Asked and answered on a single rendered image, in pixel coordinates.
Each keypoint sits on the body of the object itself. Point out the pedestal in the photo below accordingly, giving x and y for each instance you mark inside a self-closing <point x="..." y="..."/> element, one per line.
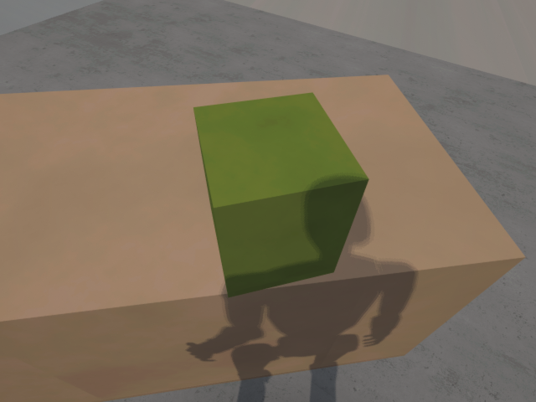
<point x="111" y="282"/>

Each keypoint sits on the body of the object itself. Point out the carton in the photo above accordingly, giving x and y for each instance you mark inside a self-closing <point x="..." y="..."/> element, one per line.
<point x="284" y="189"/>

